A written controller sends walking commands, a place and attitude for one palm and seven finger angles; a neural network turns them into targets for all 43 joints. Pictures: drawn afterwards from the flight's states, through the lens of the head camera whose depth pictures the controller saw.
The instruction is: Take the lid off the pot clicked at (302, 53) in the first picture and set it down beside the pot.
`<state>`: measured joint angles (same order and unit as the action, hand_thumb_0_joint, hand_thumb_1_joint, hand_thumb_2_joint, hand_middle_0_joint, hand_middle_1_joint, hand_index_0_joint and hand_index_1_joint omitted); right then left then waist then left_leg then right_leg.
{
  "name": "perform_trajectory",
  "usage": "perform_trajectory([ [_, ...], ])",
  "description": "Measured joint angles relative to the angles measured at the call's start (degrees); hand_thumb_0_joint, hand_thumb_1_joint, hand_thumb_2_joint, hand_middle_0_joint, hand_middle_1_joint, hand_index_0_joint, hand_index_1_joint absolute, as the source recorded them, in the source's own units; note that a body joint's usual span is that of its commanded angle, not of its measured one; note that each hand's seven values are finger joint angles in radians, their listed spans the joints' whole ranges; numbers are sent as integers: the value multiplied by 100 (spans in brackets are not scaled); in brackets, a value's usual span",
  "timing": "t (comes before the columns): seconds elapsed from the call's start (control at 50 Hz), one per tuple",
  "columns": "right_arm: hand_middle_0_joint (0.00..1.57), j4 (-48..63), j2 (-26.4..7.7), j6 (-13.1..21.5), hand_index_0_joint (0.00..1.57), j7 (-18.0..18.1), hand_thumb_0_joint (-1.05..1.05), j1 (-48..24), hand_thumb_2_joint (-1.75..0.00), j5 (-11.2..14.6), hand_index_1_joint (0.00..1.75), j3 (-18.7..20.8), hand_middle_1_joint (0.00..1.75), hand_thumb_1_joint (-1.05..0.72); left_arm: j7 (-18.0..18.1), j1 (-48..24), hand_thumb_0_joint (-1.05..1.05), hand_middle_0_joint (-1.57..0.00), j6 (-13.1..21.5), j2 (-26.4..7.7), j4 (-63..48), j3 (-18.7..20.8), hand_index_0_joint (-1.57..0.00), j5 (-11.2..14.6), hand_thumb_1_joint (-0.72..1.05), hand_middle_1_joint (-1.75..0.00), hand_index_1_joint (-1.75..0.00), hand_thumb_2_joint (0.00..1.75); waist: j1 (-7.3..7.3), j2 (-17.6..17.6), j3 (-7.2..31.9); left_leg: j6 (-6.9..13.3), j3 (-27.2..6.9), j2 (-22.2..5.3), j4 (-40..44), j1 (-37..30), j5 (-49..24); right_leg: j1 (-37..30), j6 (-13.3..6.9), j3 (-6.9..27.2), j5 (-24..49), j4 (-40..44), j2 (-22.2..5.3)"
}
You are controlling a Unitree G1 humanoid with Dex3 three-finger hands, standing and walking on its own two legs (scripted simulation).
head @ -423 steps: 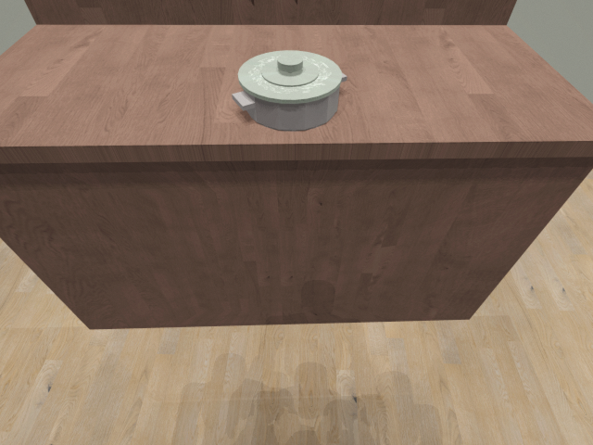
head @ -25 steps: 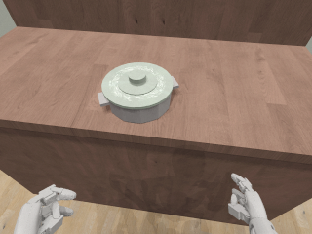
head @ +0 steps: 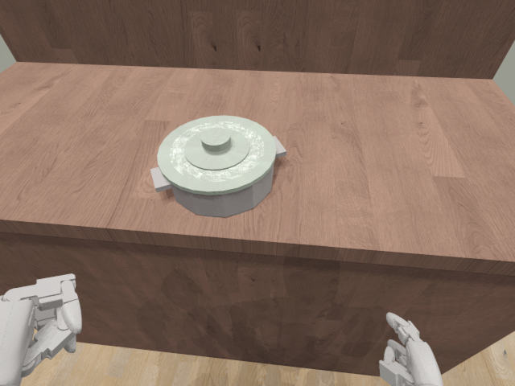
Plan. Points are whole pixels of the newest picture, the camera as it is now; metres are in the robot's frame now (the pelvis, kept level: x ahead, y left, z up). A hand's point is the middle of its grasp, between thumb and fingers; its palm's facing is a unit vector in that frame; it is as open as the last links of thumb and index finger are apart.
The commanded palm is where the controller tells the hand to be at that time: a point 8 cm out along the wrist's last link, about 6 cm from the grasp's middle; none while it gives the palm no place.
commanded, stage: raise the hand higher, near the body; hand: left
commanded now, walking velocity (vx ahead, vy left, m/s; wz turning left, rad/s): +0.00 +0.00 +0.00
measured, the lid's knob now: (216, 139) +0.46 +0.14 +0.15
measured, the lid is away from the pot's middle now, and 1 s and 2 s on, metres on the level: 0.00 0.00 0.00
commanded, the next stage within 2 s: reach forward and open the fingers in 0.54 s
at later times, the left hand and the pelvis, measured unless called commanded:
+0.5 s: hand (40, 287) +0.16 +0.25 +0.19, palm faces +0.38 -0.82 -0.42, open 3.1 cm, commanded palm +0.10 +0.29 +0.21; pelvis -0.01 +0.02 +0.00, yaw +0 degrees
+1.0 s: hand (8, 277) +0.16 +0.29 +0.19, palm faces +0.19 -0.05 -0.98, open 3.0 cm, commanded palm +0.14 +0.28 +0.24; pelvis -0.05 +0.02 -0.02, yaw +1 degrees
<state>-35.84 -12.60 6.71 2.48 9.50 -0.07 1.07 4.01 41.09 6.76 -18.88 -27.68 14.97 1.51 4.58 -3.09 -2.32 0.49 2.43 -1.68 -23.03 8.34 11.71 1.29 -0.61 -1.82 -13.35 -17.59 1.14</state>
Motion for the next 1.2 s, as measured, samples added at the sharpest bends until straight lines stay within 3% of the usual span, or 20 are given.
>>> perform_trajectory([
  [0.42,21,86,144,185,20,-106,1,-162,-90,-16,30,-198,30,-90,23,-715,1,-131,297,-114,-699,254,-131,34,89,-150,-150,89,75,122,10,115,54,74,-198,42,62,26,111,45,-14,-146,-87],
  [0.66,21,-51,148,196,20,-164,1,-51,-90,-19,30,-261,30,-90,50,-1309,1,-131,511,-201,-830,549,-131,97,89,-150,-150,89,48,127,-54,154,84,86,-232,57,1,61,141,72,47,-202,-104],
  [0.7,21,130,80,-32,20,-205,1,60,-90,-82,30,-292,30,-90,160,-1422,1,-131,220,-496,-966,492,-131,-767,89,-150,-149,90,94,153,75,159,87,113,-330,258,8,325,149,68,-31,-445,-137],
  [0.76,21,378,-55,-442,20,-325,1,52,-90,-83,30,-287,30,-90,145,-1599,1,-131,-204,-954,-1126,318,-131,-1657,86,-147,-146,91,121,102,84,175,56,172,-543,540,30,680,147,31,-202,-867,-203],
  [0.84,21,629,-196,-986,20,-387,1,-78,-90,-37,30,-277,30,-90,-51,-1598,1,-129,-669,-1707,-1190,248,-129,-2614,80,-139,-139,96,178,-92,90,186,62,157,-831,882,77,1050,156,39,-281,-1219,-201],
  [0.9,20,649,-272,-1231,20,-405,1,-174,-90,32,30,-278,30,-91,-287,-1821,1,-128,-844,-2171,-1012,173,-128,-3154,74,-131,-131,101,213,-246,170,185,10,145,-992,1084,91,1222,156,-11,-305,-1359,-190],
  [0.98,20,591,-332,-1390,20,-394,1,-278,-90,187,30,-323,30,-91,-744,-2396,0,-126,-973,-2426,-309,-20,-126,-3533,64,-119,-118,108,218,-384,223,173,-63,151,-982,1143,11,1263,147,-84,-262,-1368,-189],
  [1.1,20,552,-346,-1205,20,-288,1,-273,-90,298,30,-376,30,-91,-1579,-3303,0,-121,-1140,-2282,243,-589,-121,-3732,45,-99,-98,120,185,-420,197,149,-136,178,-724,957,-192,1090,105,-159,-131,-1193,-200],
  [1.2,20,456,-321,-1127,20,-182,1,-377,-90,319,30,-453,30,-91,-2121,-4010,0,-117,-984,-2606,807,-854,-117,-3888,28,-81,-80,130,114,-371,108,105,-152,149,-491,741,-342,902,59,-172,-7,-1009,-163],
])
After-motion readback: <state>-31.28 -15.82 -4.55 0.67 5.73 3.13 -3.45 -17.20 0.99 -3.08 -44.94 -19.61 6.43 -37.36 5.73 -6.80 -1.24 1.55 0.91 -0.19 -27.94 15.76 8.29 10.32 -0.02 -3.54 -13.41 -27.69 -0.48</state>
